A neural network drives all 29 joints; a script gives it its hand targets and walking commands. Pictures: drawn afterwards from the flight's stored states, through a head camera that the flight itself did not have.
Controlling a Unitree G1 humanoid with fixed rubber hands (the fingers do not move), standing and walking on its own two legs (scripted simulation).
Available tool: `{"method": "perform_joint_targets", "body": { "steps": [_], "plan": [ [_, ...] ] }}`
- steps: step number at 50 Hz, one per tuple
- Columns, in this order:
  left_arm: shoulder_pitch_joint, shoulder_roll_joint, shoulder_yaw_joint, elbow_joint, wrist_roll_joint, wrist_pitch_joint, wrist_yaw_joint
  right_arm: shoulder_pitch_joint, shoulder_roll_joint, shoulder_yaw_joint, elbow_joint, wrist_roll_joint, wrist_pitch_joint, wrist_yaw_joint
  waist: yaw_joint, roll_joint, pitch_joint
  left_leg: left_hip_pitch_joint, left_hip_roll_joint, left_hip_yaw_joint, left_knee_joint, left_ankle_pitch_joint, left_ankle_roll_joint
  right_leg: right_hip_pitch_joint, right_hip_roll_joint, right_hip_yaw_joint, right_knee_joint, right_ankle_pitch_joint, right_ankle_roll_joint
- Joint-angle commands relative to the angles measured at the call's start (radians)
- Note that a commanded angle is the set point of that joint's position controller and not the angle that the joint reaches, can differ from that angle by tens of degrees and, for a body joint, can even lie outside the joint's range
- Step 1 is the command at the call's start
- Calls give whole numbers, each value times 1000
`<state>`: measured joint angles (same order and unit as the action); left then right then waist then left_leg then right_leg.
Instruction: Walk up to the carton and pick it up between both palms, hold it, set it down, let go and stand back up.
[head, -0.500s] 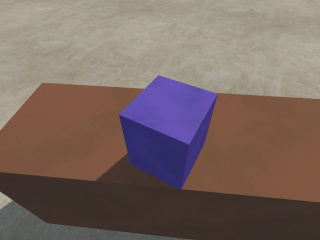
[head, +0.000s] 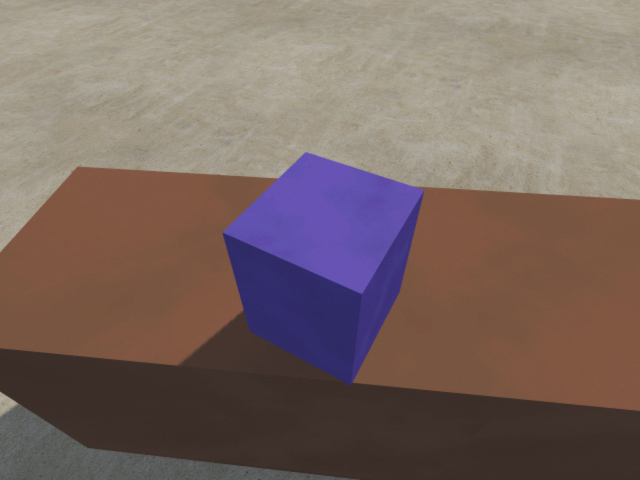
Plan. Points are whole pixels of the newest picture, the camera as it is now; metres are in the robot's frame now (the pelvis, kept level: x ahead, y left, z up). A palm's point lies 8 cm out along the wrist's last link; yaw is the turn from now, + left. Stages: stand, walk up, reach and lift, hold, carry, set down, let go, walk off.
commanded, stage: stand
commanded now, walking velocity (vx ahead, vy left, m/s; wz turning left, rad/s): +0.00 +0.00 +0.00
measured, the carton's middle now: (328, 268) +0.45 +0.01 +0.00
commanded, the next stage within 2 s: none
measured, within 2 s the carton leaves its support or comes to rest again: neither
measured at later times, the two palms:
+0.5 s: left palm out of the picture -0.06 +0.18 -0.14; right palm out of the picture -0.03 -0.20 -0.16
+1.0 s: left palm out of the picture -0.05 +0.18 -0.15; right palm out of the picture -0.02 -0.20 -0.16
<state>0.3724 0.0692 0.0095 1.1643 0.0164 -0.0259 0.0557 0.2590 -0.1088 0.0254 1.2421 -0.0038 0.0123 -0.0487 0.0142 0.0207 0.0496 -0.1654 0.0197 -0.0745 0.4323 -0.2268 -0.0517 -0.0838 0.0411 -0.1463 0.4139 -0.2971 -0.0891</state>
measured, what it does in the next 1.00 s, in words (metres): stands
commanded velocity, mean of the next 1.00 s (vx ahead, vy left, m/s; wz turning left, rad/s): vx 0.00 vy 0.00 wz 0.00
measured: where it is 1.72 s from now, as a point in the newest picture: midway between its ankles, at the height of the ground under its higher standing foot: outside the picture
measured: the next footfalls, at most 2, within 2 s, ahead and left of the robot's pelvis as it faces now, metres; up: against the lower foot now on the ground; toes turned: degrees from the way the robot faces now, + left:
none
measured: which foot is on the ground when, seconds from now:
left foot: down 0.00-1.00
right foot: down 0.00-1.00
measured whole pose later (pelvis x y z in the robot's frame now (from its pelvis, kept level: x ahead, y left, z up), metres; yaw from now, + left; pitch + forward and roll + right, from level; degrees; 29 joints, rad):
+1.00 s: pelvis +0.01 -0.01 +0.00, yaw +0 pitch -2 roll +0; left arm 0.39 0.07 0.00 1.18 0.01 -0.02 0.06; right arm 0.28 -0.10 0.03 1.23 0.00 0.01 -0.06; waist 0.02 0.01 0.05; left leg -0.16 0.04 -0.08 0.46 -0.27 -0.07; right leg -0.06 0.07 -0.15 0.40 -0.32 -0.11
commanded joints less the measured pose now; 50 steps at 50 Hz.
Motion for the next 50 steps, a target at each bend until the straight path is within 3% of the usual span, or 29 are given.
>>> {"method": "perform_joint_targets", "body": {
  "steps": [1,2,3,7,9,10,11,14,16,17,18,22,23,24,25,27,29,31,36,38,39,40,43,44,45,46,47,49,50],
  "plan": [
    [134,90,15,0,0,-2,0,95,-27,4,19,2,1,-6,6,-28,77,-84,39,0,-47,146,43,2,-167,140,-111,324,24],
    [151,80,10,11,-2,-1,0,109,-35,2,16,0,2,-6,10,-23,81,-91,41,3,-38,137,41,8,-161,140,-110,320,21],
    [144,81,10,18,0,3,2,93,-64,-3,8,6,2,-5,3,-73,94,-81,41,0,-42,133,40,-26,-172,145,-116,323,30],
    [121,97,13,5,1,-1,3,87,-63,-7,9,0,5,-4,1,-20,73,-77,37,10,-31,132,39,-3,-178,154,-130,303,24],
    [131,100,17,8,-8,0,6,95,-22,6,13,2,5,-8,2,-36,101,-92,42,13,-29,127,29,-18,-183,156,-128,332,39],
    [132,96,13,13,-3,1,5,89,-54,0,5,2,3,-8,-1,-58,85,-78,44,13,-24,125,34,-19,-175,152,-130,309,26],
    [140,98,13,14,-5,-1,8,80,-48,-1,5,1,3,-11,4,-34,91,-73,48,11,-30,143,35,-21,-171,145,-117,344,26],
    [146,100,14,16,-7,2,7,98,-41,1,8,5,3,-6,2,-42,83,-84,40,14,-21,130,39,-12,-176,151,-124,376,35],
    [132,85,11,12,-1,0,3,87,-55,-4,6,1,4,-5,1,-6,83,-63,47,16,-22,145,35,-18,-170,147,-118,341,23],
    [133,97,11,18,-2,-1,6,98,-56,-5,3,0,3,-4,-10,-30,93,-69,45,3,-28,134,39,-36,-164,150,-121,312,16],
    [135,83,9,11,-2,2,4,95,-60,-5,3,-1,3,-4,2,-32,82,-87,55,6,-25,128,44,-9,-159,139,-130,271,21],
    [150,85,9,15,-3,3,0,100,-21,6,8,0,7,-11,7,-4,105,-70,49,15,-30,118,36,-42,-168,160,-147,231,20],
    [137,77,9,18,-6,7,4,82,-40,1,-7,-2,8,-8,5,-9,102,-80,49,15,-26,129,29,-21,-169,160,-137,272,28],
    [142,98,9,12,-3,5,4,120,-18,9,7,8,8,-11,-1,-52,86,-85,47,10,-29,114,32,-11,-161,149,-138,246,21],
    [136,95,12,10,-6,7,6,94,-11,10,-1,2,4,-10,15,-33,100,-89,52,2,-34,115,35,-20,-171,163,-145,247,28],
    [145,60,1,16,-4,7,0,100,-46,5,-3,5,3,-7,8,-45,113,-92,48,13,-12,130,32,-23,-172,166,-137,346,36],
    [161,83,3,24,-8,4,4,124,-51,3,2,1,1,-7,-1,-13,82,-85,53,13,-17,116,32,10,-183,165,-127,371,24],
    [141,84,6,20,-10,1,-2,112,-43,4,1,4,1,-7,4,-37,88,-62,50,10,-21,138,38,-15,-159,143,-132,375,31],
    [143,72,5,23,-4,-2,2,107,-46,0,-6,5,1,-9,5,-40,79,-81,50,25,-14,124,29,15,-165,145,-120,365,34],
    [147,60,2,30,-5,1,9,107,-33,-2,-2,0,3,-9,1,-33,99,-90,53,31,-12,121,31,7,-173,150,-117,441,42],
    [144,67,2,23,-6,3,8,132,-26,3,1,4,2,-13,-3,-56,102,-81,52,28,-3,121,28,2,-172,147,-120,442,41],
    [160,96,9,31,-7,2,4,107,-43,-2,0,8,5,-12,9,-42,87,-80,52,23,-8,121,30,12,-165,134,-119,415,41],
    [148,81,5,26,-3,5,3,118,-34,-2,-1,3,6,-12,5,-14,85,-72,51,26,-7,126,28,6,-171,153,-128,396,35],
    [134,85,5,19,-5,2,6,130,-46,1,-3,9,2,-10,-9,-34,88,-74,52,17,-12,136,34,6,-162,143,-120,410,31],
    [138,87,7,19,-5,1,6,114,-23,2,-5,0,1,-10,4,-19,83,-75,53,26,-2,144,30,15,-163,139,-117,449,35],
    [134,111,12,17,-3,-2,4,118,-43,0,-4,2,4,-10,-1,-41,81,-74,59,18,-14,135,30,16,-168,137,-109,434,29],
    [140,77,5,23,-7,0,3,114,-40,0,-13,2,-1,-9,-3,-13,67,-63,56,17,-8,146,38,10,-164,144,-110,431,15],
    [137,79,5,20,-4,1,4,137,-27,3,-6,3,0,-11,-3,-26,91,-92,52,9,-7,152,43,27,-149,126,-98,420,16],
    [134,87,8,12,-2,-1,0,125,-29,6,-3,-3,2,-15,11,-21,86,-83,62,13,-19,165,42,23,-159,122,-95,434,16]
  ]
}}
